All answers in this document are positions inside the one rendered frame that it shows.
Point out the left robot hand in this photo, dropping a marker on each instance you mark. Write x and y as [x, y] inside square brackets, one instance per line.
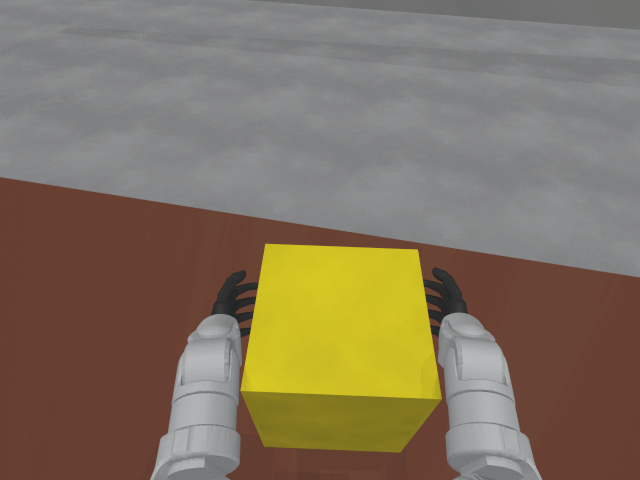
[226, 303]

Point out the carton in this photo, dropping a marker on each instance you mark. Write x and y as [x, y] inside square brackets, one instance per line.
[340, 353]

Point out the right robot hand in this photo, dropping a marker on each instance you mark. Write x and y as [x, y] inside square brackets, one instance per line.
[451, 301]

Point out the right robot forearm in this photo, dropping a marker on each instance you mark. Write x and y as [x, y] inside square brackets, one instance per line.
[484, 436]

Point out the left robot forearm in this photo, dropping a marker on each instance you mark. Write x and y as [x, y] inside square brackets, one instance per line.
[202, 442]

